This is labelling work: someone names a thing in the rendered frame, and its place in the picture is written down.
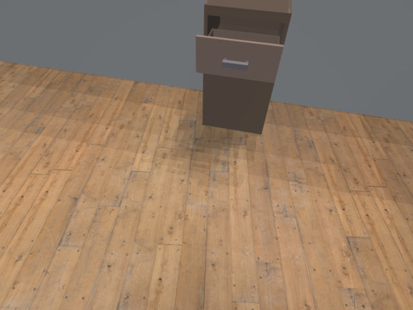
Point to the handle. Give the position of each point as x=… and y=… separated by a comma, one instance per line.
x=234, y=64

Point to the drawer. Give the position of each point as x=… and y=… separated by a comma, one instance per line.
x=263, y=53

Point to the cabinet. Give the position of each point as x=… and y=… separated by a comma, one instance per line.
x=234, y=103

